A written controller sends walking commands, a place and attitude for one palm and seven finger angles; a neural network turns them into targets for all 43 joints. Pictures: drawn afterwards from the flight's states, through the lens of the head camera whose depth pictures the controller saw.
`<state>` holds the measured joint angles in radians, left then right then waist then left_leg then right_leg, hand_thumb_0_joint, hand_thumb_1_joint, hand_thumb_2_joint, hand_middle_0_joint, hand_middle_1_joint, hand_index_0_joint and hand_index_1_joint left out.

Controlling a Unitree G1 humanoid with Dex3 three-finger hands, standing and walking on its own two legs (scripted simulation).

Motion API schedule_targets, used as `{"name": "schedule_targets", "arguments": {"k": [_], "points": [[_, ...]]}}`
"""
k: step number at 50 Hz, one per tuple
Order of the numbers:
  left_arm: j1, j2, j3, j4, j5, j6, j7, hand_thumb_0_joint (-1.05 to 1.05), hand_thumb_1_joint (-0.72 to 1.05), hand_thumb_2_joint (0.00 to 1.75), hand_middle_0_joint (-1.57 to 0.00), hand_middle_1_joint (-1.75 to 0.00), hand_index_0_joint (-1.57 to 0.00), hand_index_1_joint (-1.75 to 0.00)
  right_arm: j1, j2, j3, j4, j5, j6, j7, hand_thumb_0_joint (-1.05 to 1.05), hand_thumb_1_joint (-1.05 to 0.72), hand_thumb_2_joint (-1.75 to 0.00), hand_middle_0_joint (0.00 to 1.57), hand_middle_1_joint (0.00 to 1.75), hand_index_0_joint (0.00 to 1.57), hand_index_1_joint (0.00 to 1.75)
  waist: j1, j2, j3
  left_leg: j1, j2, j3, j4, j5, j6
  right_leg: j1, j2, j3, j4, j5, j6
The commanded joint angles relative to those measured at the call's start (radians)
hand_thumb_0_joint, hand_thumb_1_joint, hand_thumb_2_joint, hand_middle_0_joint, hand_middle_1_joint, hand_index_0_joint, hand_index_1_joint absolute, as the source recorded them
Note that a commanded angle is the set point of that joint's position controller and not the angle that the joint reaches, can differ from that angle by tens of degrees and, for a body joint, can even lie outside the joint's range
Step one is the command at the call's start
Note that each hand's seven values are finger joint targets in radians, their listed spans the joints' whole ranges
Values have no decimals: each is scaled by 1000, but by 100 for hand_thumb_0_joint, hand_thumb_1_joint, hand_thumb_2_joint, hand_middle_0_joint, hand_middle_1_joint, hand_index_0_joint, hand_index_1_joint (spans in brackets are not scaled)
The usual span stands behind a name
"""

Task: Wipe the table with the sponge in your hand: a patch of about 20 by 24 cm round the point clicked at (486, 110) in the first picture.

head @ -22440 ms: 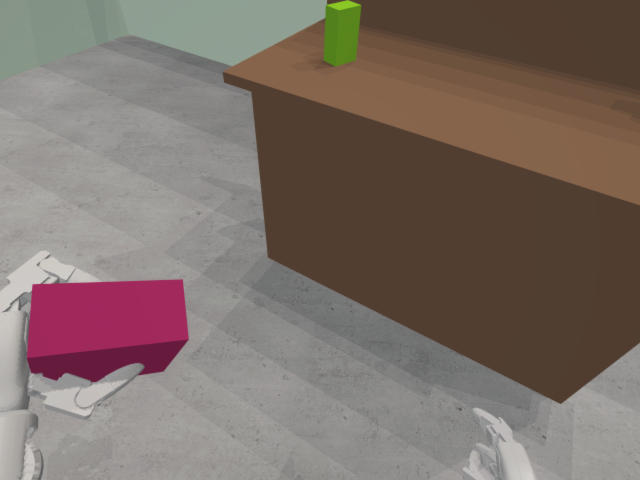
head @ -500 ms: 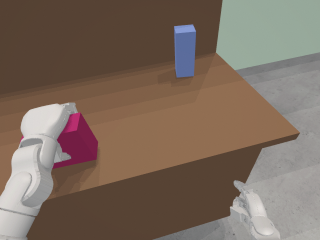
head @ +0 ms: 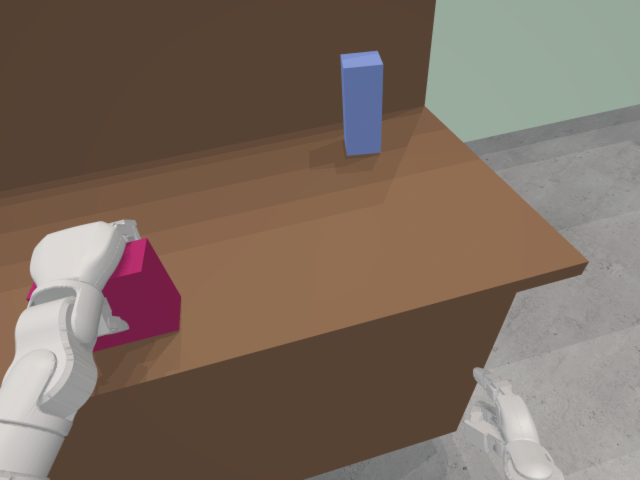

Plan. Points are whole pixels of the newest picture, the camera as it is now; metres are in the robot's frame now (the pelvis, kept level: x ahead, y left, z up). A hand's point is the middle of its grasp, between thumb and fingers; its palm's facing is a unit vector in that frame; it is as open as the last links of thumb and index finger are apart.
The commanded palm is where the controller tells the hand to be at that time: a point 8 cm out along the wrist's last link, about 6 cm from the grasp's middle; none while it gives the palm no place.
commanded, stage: wipe forward along the first lane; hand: left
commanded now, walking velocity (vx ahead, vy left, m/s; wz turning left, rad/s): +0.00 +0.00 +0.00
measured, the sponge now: (121, 306) +0.26 +0.31 +0.09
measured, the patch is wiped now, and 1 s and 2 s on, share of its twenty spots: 0.05 0.35 0.65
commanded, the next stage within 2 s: slide across to the middle lane in 1.80 s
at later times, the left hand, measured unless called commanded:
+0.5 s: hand (114, 265) +0.29 +0.32 +0.14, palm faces -0.02 -0.01 -1.00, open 10.2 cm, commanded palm +0.28 +0.32 +0.19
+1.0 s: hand (120, 239) +0.34 +0.34 +0.14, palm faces -0.09 +0.01 -1.00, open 10.2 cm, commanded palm +0.33 +0.34 +0.17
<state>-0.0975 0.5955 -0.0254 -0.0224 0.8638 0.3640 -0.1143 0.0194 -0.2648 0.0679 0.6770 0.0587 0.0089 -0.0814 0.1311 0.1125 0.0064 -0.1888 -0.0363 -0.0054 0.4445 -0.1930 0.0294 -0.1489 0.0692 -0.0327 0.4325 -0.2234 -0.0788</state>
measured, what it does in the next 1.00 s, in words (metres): stands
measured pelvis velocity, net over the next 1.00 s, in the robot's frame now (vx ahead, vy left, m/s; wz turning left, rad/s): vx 0.00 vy -0.01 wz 0.01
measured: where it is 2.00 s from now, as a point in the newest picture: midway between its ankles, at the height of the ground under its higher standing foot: outside the picture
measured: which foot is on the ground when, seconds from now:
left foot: down 0.00-1.00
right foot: down 0.00-1.00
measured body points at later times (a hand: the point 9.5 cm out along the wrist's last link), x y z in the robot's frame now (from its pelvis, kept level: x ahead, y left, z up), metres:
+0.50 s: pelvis +0.00 +0.00 +0.00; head -0.01 -0.05 +0.45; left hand +0.29 +0.32 +0.19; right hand +0.23 -0.22 -0.10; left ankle +0.03 +0.10 -0.74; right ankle +0.01 -0.07 -0.74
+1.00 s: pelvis +0.00 -0.01 -0.01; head +0.00 -0.05 +0.44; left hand +0.34 +0.34 +0.19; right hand +0.16 -0.26 -0.13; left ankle +0.03 +0.10 -0.74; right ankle +0.01 -0.07 -0.74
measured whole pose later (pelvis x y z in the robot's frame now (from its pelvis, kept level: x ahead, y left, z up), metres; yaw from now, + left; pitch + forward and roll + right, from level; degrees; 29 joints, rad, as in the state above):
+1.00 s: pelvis +0.00 -0.01 -0.01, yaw +1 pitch +2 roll +0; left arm -0.48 0.67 0.03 0.57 0.92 0.14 -0.14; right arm 0.18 -0.31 0.02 0.70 0.08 0.07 -0.09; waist 0.05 0.10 -0.04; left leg -0.34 -0.02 -0.03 0.53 -0.22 0.02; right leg -0.29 0.08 -0.06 0.49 -0.24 -0.09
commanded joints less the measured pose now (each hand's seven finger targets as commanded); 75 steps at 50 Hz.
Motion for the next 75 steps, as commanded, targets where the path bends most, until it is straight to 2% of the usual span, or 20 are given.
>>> {"name": "schedule_targets", "arguments": {"k": [1, 3, 4, 6, 8, 11, 13, 14, 18, 20, 28, 40, 47, 48, 50, 53, 58, 61, 68, 75], "points": [[-251, 218, 130, -196, 26, -25, 33, 0, 10, 130, -120, -160, -120, -160, -207, -98, -43, -181, -3, -60, -1, 0, -90, -90, 20, 30, 20, 30, -11, -39, -216, 78, -3, -78, -34, 131, 5, 18, -64, 140, -91, 102, -10], [-238, 249, 169, -224, 10, -33, 38, 0, 10, 130, -120, -160, -120, -160, -229, -94, -38, -191, 5, -65, 3, 0, -90, -90, 20, 30, 20, 30, -2, -26, -208, 75, -2, -86, -39, 116, 3, 18, -60, 162, -89, 83, -15], [-242, 213, 144, -195, 5, -32, 41, 0, 10, 130, -120, -160, -120, -160, -211, -95, -41, -186, -4, -62, 0, 0, -90, -90, 20, 30, 20, 30, -9, -52, -208, 63, -1, -75, -31, 117, 5, 22, -66, 140, -88, 95, -10], [-261, 245, 168, -124, 9, -27, 47, 0, 10, 130, -120, -160, -120, -160, -191, -108, -45, -166, -1, -52, -3, 0, -90, -90, 20, 30, 20, 30, -20, -108, -178, 47, -2, -73, -35, 94, 6, 0, -63, 136, -102, 78, 1], [-345, 257, 156, -128, 17, -30, 49, 0, 10, 130, -120, -160, -120, -160, -216, -102, -37, -175, 12, -60, -7, 0, -90, -90, 20, 30, 20, 30, -26, -60, -168, 53, -5, -76, -43, 68, 6, -21, -62, 161, -108, 36, -8], [-341, 228, 123, -25, 39, -26, 44, 0, 10, 130, -120, -160, -120, -160, -171, -113, -49, -153, 6, -50, -13, 0, -90, -90, 20, 30, 20, 30, -34, -95, -168, 40, -8, -68, -36, 75, 9, -20, -64, 128, -108, 54, -1], [-382, 282, 154, 11, 38, -29, 38, 0, 10, 130, -120, -160, -120, -160, -180, -119, -45, -151, 14, -50, -16, 0, -90, -90, 20, 30, 20, 30, -40, -99, -171, 33, -11, -68, -33, 59, 10, -20, -64, 162, -111, 41, -4], [-414, 233, 106, 37, 43, -31, 31, 0, 10, 130, -120, -160, -120, -160, -165, -117, -46, -150, 11, -47, -18, 0, -90, -90, 20, 30, 20, 30, -50, -104, -177, 20, -12, -63, -31, 52, 11, -15, -69, 127, -109, 39, 2], [-394, 275, 138, 50, 50, -58, 14, 0, 10, 130, -120, -160, -120, -160, -149, -123, -51, -158, 15, -44, -12, 0, -90, -90, 20, 30, 20, 30, -45, -79, -207, 23, -14, -66, -22, 91, 13, 9, -67, 146, -89, 114, -4], [-373, 243, 120, 70, 53, -68, 8, 0, 10, 130, -120, -160, -120, -160, -124, -121, -56, -156, 12, -38, -8, 0, -90, -90, 20, 30, 20, 30, -50, -106, -206, 18, -12, -58, -12, 106, 16, 8, -70, 121, -83, 147, 6], [-445, 299, 159, 160, 52, -121, 21, 0, 10, 130, -120, -160, -120, -160, -94, -134, -65, -152, 18, -29, -15, 0, -90, -90, 20, 30, 20, 30, -60, -93, -175, -13, -15, -58, 0, 57, 21, -36, -70, 147, -96, 83, 3], [-582, 264, 74, 433, 95, -155, 8, 0, 10, 130, -120, -160, -120, -160, 2, -153, -77, -131, 28, 2, -18, 0, -90, -90, 20, 30, 20, 30, -99, -143, -172, -93, -14, -49, 19, -9, 29, -77, -74, 124, -90, 20, 17], [-620, 328, 121, 557, 96, -213, 16, 0, 10, 130, -120, -160, -120, -160, 57, -170, -90, -119, 28, 18, -17, 0, -90, -90, 20, 30, 20, 30, -106, -188, -171, -153, -13, -40, 49, -26, 32, -81, -80, 151, -80, 35, 26], [-644, 369, 151, 552, 98, -227, 19, 0, 10, 130, -120, -160, -120, -160, 54, -172, -89, -119, 29, 16, -17, 0, -90, -90, 20, 30, 20, 30, -104, -152, -176, -159, -12, -47, 51, -18, 31, -80, -80, 168, -76, 42, 17], [-663, 325, 108, 573, 108, -233, 23, 0, 10, 130, -120, -160, -120, -160, 68, -167, -93, -119, 30, 24, -15, 0, -90, -90, 20, 30, 20, 30, -113, -150, -180, -158, -14, -37, 54, -26, 33, -93, -80, 150, -74, 34, 23], [-728, 418, 163, 617, 111, -245, 32, 0, 10, 130, -120, -160, -120, -160, 80, -176, -93, -110, 31, 28, -20, 0, -90, -90, 20, 30, 20, 30, -115, -138, -181, -190, -12, -43, 61, -42, 32, -88, -85, 183, -78, 0, 19], [-824, 422, 132, 696, 140, -268, 27, 0, 10, 130, -120, -160, -120, -160, 117, -179, -98, -99, 34, 32, -21, 0, -90, -90, 20, 30, 20, 30, -130, -99, -213, -198, -10, -41, 63, -39, 34, -97, -87, 179, -70, 4, 14], [-782, 441, 151, 755, 153, -278, 30, 0, 10, 130, -120, -160, -120, -160, 143, -184, -104, -98, 31, 46, -16, 0, -90, -90, 20, 30, 20, 30, -125, -139, -231, -222, -6, -37, 77, -29, 34, -65, -91, 184, -55, 55, 18], [-854, 495, 181, 786, 159, -311, 36, 0, 10, 130, -120, -160, -120, -160, 168, -192, -109, -98, 33, 58, -14, 0, -90, -90, 20, 30, 20, 30, -131, -106, -241, -218, -2, -40, 60, -21, 39, -90, -78, 160, -50, 64, 10], [-877, 422, 123, 813, 164, -313, 52, 0, 10, 130, -120, -160, -120, -160, 195, -192, -112, -92, 35, 65, -9, 0, -90, -90, 20, 30, 20, 30, -145, -132, -243, -173, 6, -42, 43, 0, 46, -132, -63, 113, -57, 66, 13]]}}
